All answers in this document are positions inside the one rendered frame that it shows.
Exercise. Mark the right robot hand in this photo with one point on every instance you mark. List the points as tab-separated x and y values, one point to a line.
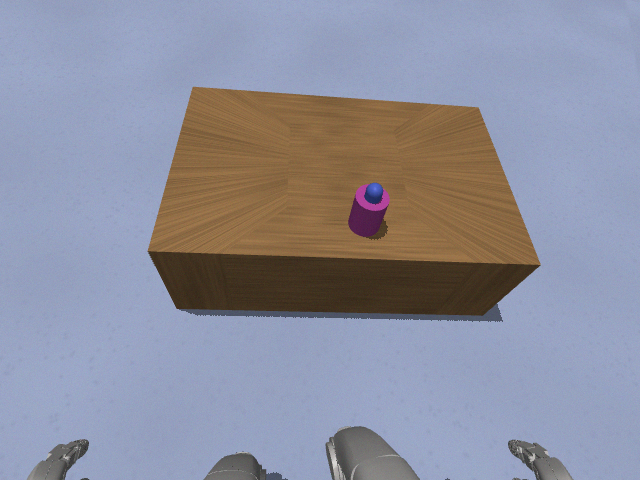
537	459

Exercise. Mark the bottle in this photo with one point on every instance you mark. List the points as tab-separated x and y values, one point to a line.
368	209

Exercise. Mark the left robot hand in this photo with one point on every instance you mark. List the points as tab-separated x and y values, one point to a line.
59	461

